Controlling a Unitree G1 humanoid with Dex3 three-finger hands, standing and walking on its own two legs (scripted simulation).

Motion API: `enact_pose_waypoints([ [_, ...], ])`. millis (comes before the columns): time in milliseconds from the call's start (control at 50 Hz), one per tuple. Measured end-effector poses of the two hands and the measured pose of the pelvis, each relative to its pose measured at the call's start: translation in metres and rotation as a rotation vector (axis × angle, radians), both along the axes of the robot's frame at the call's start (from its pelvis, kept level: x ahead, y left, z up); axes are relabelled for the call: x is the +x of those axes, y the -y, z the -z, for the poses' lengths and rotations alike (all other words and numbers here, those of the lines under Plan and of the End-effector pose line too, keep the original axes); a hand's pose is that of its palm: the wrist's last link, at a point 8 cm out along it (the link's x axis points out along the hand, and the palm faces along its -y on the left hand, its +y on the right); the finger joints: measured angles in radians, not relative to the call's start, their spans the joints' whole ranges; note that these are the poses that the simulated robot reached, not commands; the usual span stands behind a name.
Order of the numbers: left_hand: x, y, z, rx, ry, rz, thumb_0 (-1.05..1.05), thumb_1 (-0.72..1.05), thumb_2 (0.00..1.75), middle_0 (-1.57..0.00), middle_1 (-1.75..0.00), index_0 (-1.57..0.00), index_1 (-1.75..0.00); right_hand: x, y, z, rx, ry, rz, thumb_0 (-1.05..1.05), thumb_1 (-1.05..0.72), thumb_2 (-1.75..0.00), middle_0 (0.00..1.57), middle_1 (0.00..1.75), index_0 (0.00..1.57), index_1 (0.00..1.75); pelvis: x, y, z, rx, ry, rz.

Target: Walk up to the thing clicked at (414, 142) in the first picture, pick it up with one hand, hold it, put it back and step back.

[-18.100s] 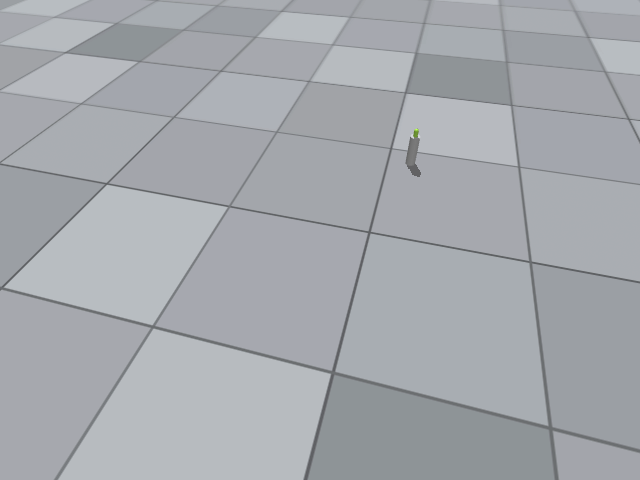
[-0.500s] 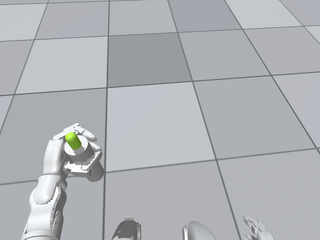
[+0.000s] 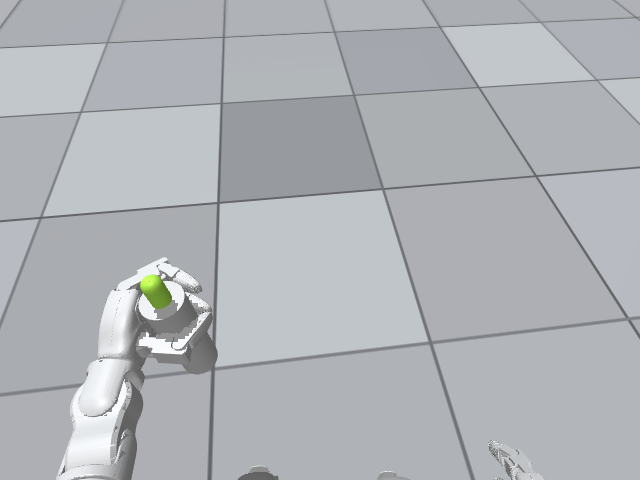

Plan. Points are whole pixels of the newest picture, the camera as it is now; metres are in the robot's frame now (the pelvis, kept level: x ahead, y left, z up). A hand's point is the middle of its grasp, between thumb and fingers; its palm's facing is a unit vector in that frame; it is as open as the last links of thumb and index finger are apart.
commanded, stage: lift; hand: left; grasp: from the side
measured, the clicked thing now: (178, 325) +0.32 +0.18 +0.01
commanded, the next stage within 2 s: hold in 0.08 s
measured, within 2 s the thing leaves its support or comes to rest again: neither
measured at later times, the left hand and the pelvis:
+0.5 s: hand (179, 312) +0.32 +0.17 +0.06, palm faces -0.01 -1.00 -0.01, open 6.9 cm; pelvis +0.00 +0.00 +0.02, yaw +0 degrees
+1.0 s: hand (173, 311) +0.32 +0.17 +0.07, palm faces +0.00 -1.00 -0.01, open 6.9 cm; pelvis +0.00 +0.00 +0.02, yaw +0 degrees
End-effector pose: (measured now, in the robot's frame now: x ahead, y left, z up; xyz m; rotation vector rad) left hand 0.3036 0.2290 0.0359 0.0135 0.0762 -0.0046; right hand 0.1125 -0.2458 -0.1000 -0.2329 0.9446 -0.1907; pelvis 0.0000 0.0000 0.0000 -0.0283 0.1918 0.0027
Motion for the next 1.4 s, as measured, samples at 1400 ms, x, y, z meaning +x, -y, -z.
enact_pose_waypoints([
  [1400,-0.005,-0.001,-0.036,0.005,0.039,-0.011,0.01,-0.07,1.17,-0.89,-1.12,-0.93,-1.16,0.004,-0.009,-0.030,0.019,0.049,-0.020,0.01,-0.90,-0.90,0.20,0.30,0.20,0.30,-0.003,-0.004,-0.026,0.005,0.109,-0.004],
])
